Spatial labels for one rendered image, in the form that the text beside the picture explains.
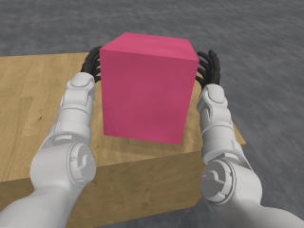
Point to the robot right hand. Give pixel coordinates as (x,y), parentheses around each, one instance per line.
(211,74)

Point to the carton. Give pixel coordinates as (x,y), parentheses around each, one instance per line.
(147,83)

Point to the right robot forearm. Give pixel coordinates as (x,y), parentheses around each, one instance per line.
(216,127)

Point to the right robot upper arm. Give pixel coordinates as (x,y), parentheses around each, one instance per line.
(234,193)

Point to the left robot forearm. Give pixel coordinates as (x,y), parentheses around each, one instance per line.
(72,124)

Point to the left robot upper arm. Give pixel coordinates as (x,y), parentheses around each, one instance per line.
(59,175)

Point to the robot left hand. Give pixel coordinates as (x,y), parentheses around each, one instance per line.
(90,65)

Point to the pedestal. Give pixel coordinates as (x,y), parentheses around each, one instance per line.
(134,178)

